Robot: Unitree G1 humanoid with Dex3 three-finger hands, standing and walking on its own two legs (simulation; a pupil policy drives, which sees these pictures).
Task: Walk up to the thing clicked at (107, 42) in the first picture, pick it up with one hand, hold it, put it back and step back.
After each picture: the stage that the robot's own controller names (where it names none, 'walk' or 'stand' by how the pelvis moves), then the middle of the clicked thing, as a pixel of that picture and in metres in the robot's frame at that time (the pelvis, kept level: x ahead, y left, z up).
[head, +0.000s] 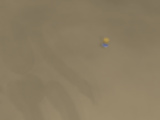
stand; (105, 43) +1.35 -0.30 -0.72
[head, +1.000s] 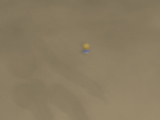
walk; (86, 49) +1.23 +0.04 -0.70
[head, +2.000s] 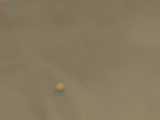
walk; (60, 89) +0.72 +0.23 -0.72
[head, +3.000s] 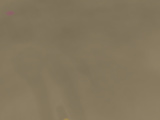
walk; out of the picture +0.42 +0.16 -0.72
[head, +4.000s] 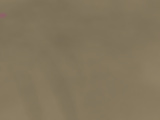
stand; out of the picture +0.31 +0.13 -0.72
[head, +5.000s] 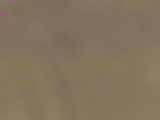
stand; out of the picture +0.27 +0.13 -0.72
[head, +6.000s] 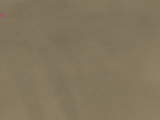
stand; out of the picture +0.29 +0.13 -0.73
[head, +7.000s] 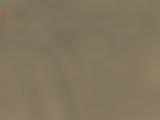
stand; out of the picture +0.27 +0.13 -0.73
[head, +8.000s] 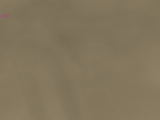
stand; out of the picture +0.28 +0.14 -0.73
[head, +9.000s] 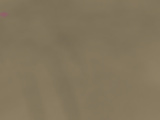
stand; out of the picture +0.27 +0.14 -0.73
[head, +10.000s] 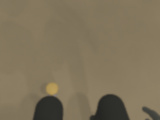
go down; (52, 90) +0.35 +0.12 -0.46
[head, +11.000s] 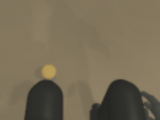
go down; (49, 73) +0.39 +0.13 -0.33
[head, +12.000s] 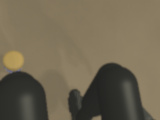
close in; (13, 63) +0.39 +0.16 -0.25
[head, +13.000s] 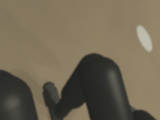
close; out of the picture +0.39 +0.18 -0.23
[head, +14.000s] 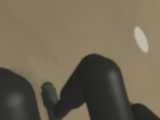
lift; out of the picture +0.39 +0.18 -0.23
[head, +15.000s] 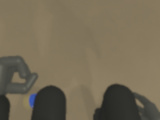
lift; (37, 100) +0.27 +0.19 -0.35
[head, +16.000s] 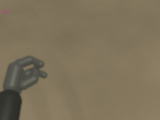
go down; out of the picture +0.16 +0.15 -0.70
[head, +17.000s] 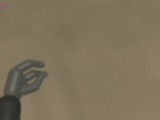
stand; out of the picture +0.16 +0.18 -0.71
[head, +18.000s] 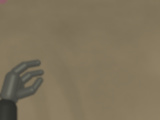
stand; out of the picture +0.18 +0.17 -0.70
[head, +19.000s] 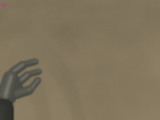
stand; out of the picture +0.18 +0.17 -0.70
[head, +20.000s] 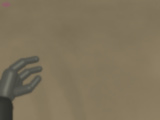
stand; out of the picture +0.18 +0.17 -0.71
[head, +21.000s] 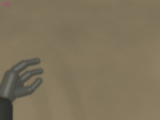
stand; out of the picture +0.18 +0.17 -0.71
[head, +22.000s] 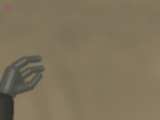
stand; out of the picture +0.20 +0.17 -0.71
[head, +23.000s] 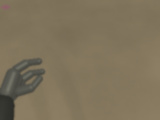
stand; out of the picture +0.20 +0.17 -0.71
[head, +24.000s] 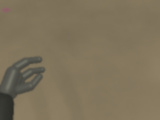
stand; out of the picture +0.21 +0.17 -0.71
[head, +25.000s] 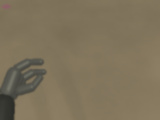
stand; out of the picture +0.23 +0.18 -0.71
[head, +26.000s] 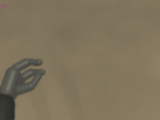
stand; out of the picture +0.24 +0.18 -0.71
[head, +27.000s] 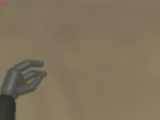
stand; out of the picture +0.26 +0.18 -0.71
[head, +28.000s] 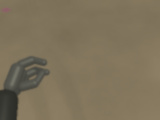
hold; out of the picture +0.27 +0.18 -0.71
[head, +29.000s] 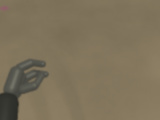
stand; out of the picture +0.29 +0.18 -0.71
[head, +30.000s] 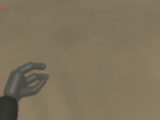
stand; out of the picture +0.29 +0.18 -0.71
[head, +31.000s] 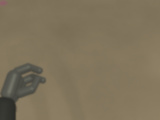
hold; out of the picture +0.30 +0.19 -0.71
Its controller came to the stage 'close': yes
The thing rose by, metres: 0.14
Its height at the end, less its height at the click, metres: -0.02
